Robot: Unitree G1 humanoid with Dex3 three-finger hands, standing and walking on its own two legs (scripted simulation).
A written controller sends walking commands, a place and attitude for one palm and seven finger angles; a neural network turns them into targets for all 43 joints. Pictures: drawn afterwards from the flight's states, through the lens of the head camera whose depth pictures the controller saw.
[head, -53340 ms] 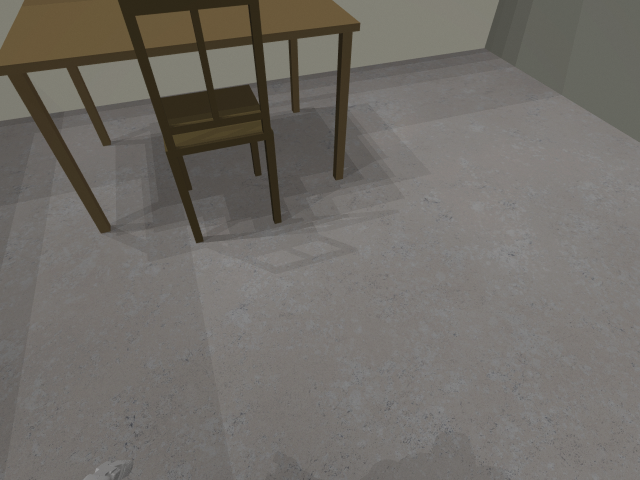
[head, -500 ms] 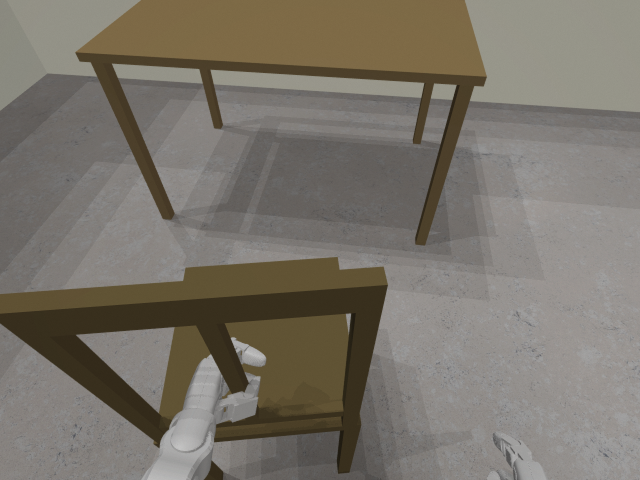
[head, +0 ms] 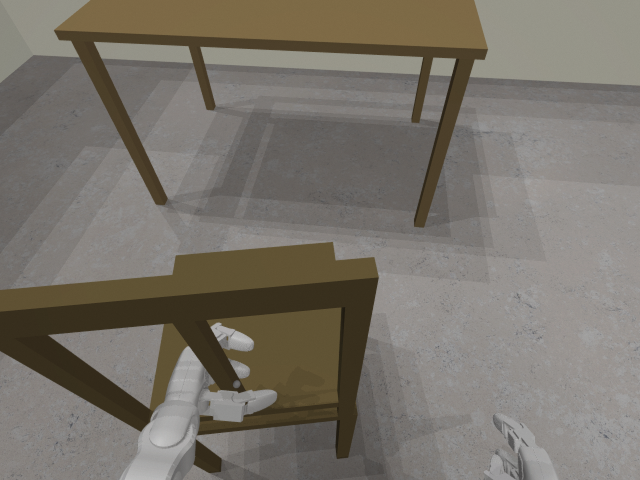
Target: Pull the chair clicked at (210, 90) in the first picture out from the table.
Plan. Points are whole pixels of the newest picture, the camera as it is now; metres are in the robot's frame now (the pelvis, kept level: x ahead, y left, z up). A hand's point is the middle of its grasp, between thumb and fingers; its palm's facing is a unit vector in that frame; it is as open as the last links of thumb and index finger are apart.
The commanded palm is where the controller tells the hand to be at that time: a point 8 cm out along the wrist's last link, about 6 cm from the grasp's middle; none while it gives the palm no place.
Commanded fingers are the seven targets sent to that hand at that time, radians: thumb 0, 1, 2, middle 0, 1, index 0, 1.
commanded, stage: open the thumb and straighten the fingers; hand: left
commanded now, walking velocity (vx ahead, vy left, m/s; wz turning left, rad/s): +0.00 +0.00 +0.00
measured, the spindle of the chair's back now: (222, 371) +0.26 +0.14 -0.03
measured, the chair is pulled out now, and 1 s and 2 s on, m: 0.71 0.71 0.71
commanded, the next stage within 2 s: draw the fingers out of the gap in 0.44 s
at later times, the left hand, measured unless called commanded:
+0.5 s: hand (231, 385) +0.25 +0.13 -0.05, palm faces -0.05 -0.99 -0.15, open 17.2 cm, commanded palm +0.24 +0.18 -0.03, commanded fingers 0.00 -0.55 0.20 0.00 0.00 0.00 0.00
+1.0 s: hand (223, 446) +0.18 +0.13 -0.05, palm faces -0.04 -0.99 -0.14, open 17.5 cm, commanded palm +0.16 +0.17 -0.03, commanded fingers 0.00 -0.55 0.20 0.00 0.00 0.00 0.00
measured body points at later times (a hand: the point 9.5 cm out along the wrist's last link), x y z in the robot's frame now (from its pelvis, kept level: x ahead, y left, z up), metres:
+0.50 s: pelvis +0.02 +0.00 -0.02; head +0.06 -0.02 +0.43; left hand +0.25 +0.18 -0.04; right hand +0.19 -0.25 -0.11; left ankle -0.03 +0.13 -0.72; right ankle +0.03 -0.13 -0.72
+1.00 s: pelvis +0.01 +0.01 -0.03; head +0.05 +0.00 +0.41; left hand +0.18 +0.18 -0.04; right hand +0.20 -0.22 -0.10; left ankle -0.03 +0.13 -0.72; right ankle +0.03 -0.13 -0.72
